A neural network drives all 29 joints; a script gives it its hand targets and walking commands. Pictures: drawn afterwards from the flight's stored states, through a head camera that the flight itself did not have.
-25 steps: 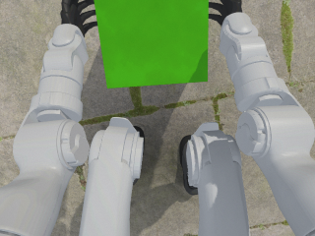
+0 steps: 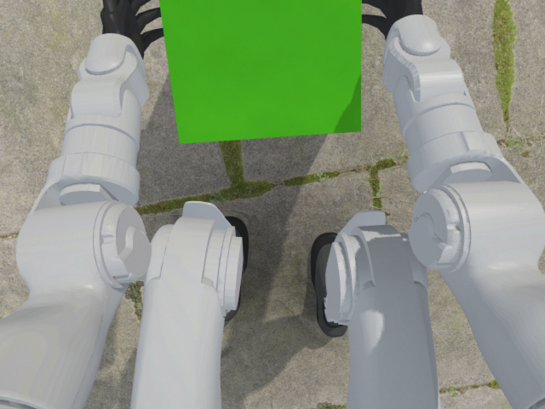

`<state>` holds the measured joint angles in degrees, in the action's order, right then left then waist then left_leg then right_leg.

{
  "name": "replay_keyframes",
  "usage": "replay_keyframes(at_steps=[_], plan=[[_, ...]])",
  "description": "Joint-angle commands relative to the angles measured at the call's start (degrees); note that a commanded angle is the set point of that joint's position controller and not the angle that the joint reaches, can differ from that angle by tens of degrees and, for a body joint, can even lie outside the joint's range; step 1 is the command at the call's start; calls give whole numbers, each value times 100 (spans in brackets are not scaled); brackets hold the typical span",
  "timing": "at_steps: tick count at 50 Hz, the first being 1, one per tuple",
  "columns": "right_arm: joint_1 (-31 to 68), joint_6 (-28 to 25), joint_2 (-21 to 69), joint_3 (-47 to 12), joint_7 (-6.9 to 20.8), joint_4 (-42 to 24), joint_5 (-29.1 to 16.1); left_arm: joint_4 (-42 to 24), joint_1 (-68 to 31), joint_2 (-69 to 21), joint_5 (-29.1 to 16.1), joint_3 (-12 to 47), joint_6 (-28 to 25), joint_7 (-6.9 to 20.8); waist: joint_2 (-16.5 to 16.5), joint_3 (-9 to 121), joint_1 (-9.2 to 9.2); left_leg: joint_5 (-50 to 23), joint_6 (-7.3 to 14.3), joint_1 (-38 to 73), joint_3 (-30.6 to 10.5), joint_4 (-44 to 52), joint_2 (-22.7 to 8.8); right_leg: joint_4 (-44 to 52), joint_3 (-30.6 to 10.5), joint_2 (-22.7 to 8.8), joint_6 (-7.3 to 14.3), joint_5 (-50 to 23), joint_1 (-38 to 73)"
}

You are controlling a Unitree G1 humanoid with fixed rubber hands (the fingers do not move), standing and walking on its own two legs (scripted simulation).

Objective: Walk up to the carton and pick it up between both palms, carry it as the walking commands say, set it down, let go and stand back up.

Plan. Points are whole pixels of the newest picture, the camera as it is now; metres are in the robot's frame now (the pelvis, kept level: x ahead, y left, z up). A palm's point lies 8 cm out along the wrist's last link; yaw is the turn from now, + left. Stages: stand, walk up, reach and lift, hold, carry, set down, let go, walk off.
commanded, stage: set down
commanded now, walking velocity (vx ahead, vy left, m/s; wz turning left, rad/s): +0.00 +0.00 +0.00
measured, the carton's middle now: (265, 55) +0.52 +0.05 -0.25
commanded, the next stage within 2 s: none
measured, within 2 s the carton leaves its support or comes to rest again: rests again in 0.12 s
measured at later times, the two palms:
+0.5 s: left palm (112, 57) +0.49 +0.23 -0.17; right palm (423, 37) +0.53 -0.14 -0.17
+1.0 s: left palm (54, 19) +0.51 +0.24 -0.09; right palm out of the picture +0.55 -0.15 -0.10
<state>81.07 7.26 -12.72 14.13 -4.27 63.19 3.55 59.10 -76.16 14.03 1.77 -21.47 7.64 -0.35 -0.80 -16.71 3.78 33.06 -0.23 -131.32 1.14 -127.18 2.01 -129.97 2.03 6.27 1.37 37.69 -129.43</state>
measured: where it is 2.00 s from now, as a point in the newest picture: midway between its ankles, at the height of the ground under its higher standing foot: (279, 293)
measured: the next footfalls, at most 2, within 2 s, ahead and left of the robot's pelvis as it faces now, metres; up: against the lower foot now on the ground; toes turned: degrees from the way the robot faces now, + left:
none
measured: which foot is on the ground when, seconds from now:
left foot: down 0.00-1.00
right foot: down 0.00-1.00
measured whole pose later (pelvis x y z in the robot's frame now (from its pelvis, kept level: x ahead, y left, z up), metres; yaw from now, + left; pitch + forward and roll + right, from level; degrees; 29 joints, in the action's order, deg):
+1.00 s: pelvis -0.01 +0.00 +0.03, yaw +1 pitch +39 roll +0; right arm 76.9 7.2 -21.5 4.5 -6.4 58.2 -10.5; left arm 54.9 -71.9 19.9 -13.5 -10.5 5.4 -5.5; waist -0.1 -11.0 3.8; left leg 29.6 1.5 -130.1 2.0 -120.7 1.0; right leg -123.7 2.2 2.8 1.6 35.4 -127.4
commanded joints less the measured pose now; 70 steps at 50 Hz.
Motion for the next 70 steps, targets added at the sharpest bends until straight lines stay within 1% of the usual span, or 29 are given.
replay_keyframes(at_steps=[1, 6, 10, 15, 23, 30, 31, 32, 33, 34, 35, 36, 40, 41, 43, 46, 47, 48, 49, 50, 51, 54, 57, 58, 59, 61, 64, 67, 70], plan=[[1589, -140, 3248, -1028, 960, -149, -192, -51, -1815, -3244, -117, 1067, -143, 842, -103, 4792, 230, -2162, -29, 2688, -183, 695, 237, 1074, -359, 116, -72, -1966, 1877], [1299, -302, 1397, -845, 503, -268, -320, 160, -1204, -1394, -123, 597, -425, 331, -230, 4953, 258, -2142, -98, 2770, -189, 728, 153, 1081, -358, -11, -192, -2016, 2072], [1005, -497, -705, -639, -152, -402, -563, 189, -954, 568, -642, 540, -730, -304, -367, 5395, 31, -2310, -150, 3091, -314, 727, 56, 1143, -337, -105, -279, -2102, 2387], [1279, -580, -969, -892, -317, -425, -990, 81, -1240, 1109, -1097, 711, -920, -482, -354, 5672, 199, -2340, -91, 2895, -256, 719, -27, 1146, -568, -257, -254, -2116, 2568], [1489, -549, -1193, -1260, -161, -122, -1474, 578, -1291, 1238, -1406, 1049, -846, -440, -128, 5218, 361, -1983, -80, 2991, -299, 845, -187, 1137, -525, -410, -191, -1533, 2211], [1427, -505, -1222, -1221, -104, -35, -1458, 660, -1313, 1386, -1467, 1113, -853, -403, -383, 5382, 255, -1975, -38, 3042, -268, 786, -245, 1157, -477, -417, -218, -1452, 2344], [1368, -539, -1440, -1125, -118, 59, -1431, 443, -1437, 1451, -1471, 1084, -853, -410, -301, 5386, 149, -2102, -67, 3143, -311, 759, -224, 1119, -441, -443, -194, -1623, 2245], [1483, -566, -1465, -1158, -145, -277, -1471, 285, -1338, 1597, -1439, 1017, -889, -452, -262, 5803, 265, -2285, -69, 3322, -319, 807, -201, 1076, -441, -411, -209, -1733, 2383], [1533, -571, -1577, -1108, -175, -325, -1465, 212, -1408, 1528, -1543, 1071, -875, -470, -263, 5993, 106, -2487, -72, 3483, -312, 797, -191, 1076, -424, -382, -243, -1963, 2574], [1501, -580, -1527, -1196, -189, -382, -1512, -145, -1482, 1602, -1508, 1070, -897, -501, -248, 6389, 305, -2526, -107, 3697, -304, 817, -162, 1039, -405, -421, -143, -2009, 2669], [1556, -574, -1711, -1069, -219, -490, -1458, -47, -1333, 1621, -1583, 1044, -872, -521, -260, 6604, 153, -2588, -91, 3914, -278, 772, -175, 1067, -372, -393, -166, -1950, 2719], [1525, -536, -1776, -1032, -241, -719, -1508, -338, -1368, 1658, -1522, 1096, -855, -541, 71, 6795, 176, -2712, -117, 4148, -288, 836, -174, 1022, -361, -351, -146, -2046, 2743], [1199, -347, -1476, -1225, -317, -1268, -1681, -1083, -1161, 1585, -1830, 1267, -653, -584, -240, 8020, 130, -2955, -38, 4834, -184, 978, -112, 1137, -182, -284, -114, -2200, 3506], [1284, -281, -1601, -1049, -308, -1113, -1564, -789, -1038, 1554, -1784, 1138, -558, -580, -264, 7596, 14, -2618, -44, 4661, -227, 1081, -121, 1249, -144, -300, -126, -1886, 3248], [1288, -200, -1656, -984, -285, -1470, -1577, -1147, -893, 1622, -1652, 1073, -450, -588, -51, 7760, 151, -2393, -67, 4915, -229, 1330, -79, 1430, -76, -277, -164, -1630, 3102], [1048, -85, -1526, -931, -217, -1174, -1418, -1088, -796, 1459, -1581, 1030, -287, -530, -298, 7217, 95, -2129, -22, 4389, -176, 1501, -79, 1744, -105, -301, -83, -1443, 3095], [928, -65, -1547, -755, -200, -1112, -1356, -909, -643, 1317, -1461, 1016, -237, -507, -46, 7166, 35, -2060, -59, 4498, -185, 1571, -56, 1828, -102, -227, -137, -1399, 2883], [784, -52, -1409, -854, -189, -1030, -1320, -906, -595, 1351, -1455, 909, -254, -486, -237, 7131, 79, -2137, -60, 4425, -42, 1593, -32, 1993, -140, -242, -129, -1479, 3024], [749, -21, -1474, -750, -194, -954, -1240, -991, -672, 1521, -1259, 799, -237, -462, -41, 6964, 285, -2054, -117, 4170, -20, 1675, -75, 2018, -248, -278, -121, -1390, 2999], [756, -25, -1390, -706, -191, -1190, -1258, -1040, -580, 1356, -1338, 827, -222, -453, -171, 7379, 136, -2269, -102, 4536, -106, 1740, -43, 2088, -118, -214, -153, -1542, 3119], [620, 4, -1379, -662, -177, -762, -1177, -960, -616, 1500, -1163, 660, -211, -447, -67, 6958, 210, -2041, -119, 4166, -39, 1861, -42, 2207, -190, -238, -76, -1356, 2946], [615, -10, -1204, -589, -96, -1079, -1112, -1092, -500, 1209, -1077, 650, -190, -403, -20, 6752, 229, -2204, -48, 4305, 0, 2114, 6, 2476, -191, -167, -113, -1361, 2576], [383, 9, -1210, -401, -58, -1175, -895, -1263, -69, 1131, -1042, 630, -165, -309, -65, 7261, 90, -2264, -86, 4460, -11, 2440, 40, 2762, -140, -161, -166, -1650, 3211], [522, 42, -1266, -425, -68, -1398, -936, -1353, -240, 1317, -982, 487, -160, -305, -57, 7540, 238, -2290, -68, 4557, 31, 2540, 27, 2844, -168, -142, -129, -1631, 3258], [519, 67, -1290, -365, -80, -1358, -850, -1404, -272, 1297, -1019, 488, -112, -295, -293, 7537, 55, -2287, -61, 4451, 38, 2609, 42, 2944, -120, -138, -146, -1715, 3481], [430, 168, -1143, -452, -52, -1445, -885, -1706, -153, 1348, -974, 421, -66, -276, -247, 7832, 218, -2199, -81, 4651, 14, 2871, 74, 3118, -129, -145, -137, -1665, 3747], [232, 268, -1203, -371, -91, -1888, -800, -1955, -117, 1425, -980, 330, 26, -192, -351, 8147, 56, -2289, -62, 4650, 157, 3163, 121, 3469, -227, -96, -174, -2007, 4536], [382, 340, -1253, -367, -57, -2288, -778, -1930, 32, 1372, -977, 377, 120, -101, -412, 8168, 225, -2499, -26, 5093, 102, 3474, 148, 3802, -174, -131, -233, -2090, 4639], [78, 407, -1081, -360, 0, -2104, -763, -1759, 190, 1304, -986, 383, 166, -16, -230, 8060, 169, -2497, -88, 5311, 178, 3804, 140, 4171, -225, -90, -215, -2067, 4594]])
